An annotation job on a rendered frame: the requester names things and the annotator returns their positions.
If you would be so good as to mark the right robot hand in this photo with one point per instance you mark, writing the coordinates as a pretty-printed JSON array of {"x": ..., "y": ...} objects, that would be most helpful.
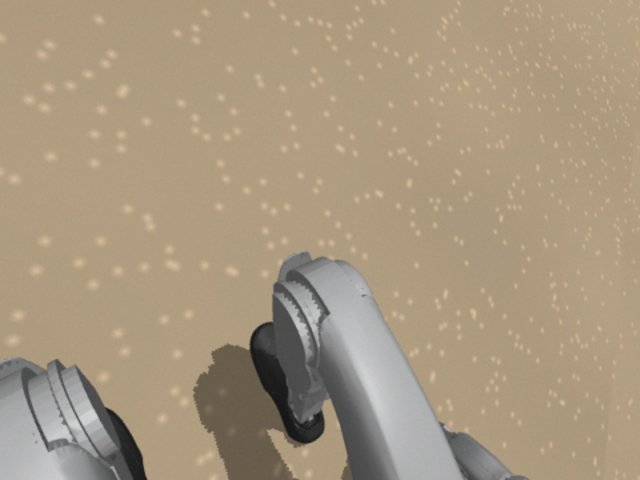
[{"x": 475, "y": 461}]

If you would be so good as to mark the left robot foot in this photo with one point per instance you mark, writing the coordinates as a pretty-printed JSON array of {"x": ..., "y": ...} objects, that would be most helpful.
[{"x": 129, "y": 448}]

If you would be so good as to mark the right robot foot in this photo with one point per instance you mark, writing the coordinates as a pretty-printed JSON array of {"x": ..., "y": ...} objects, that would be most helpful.
[{"x": 273, "y": 379}]

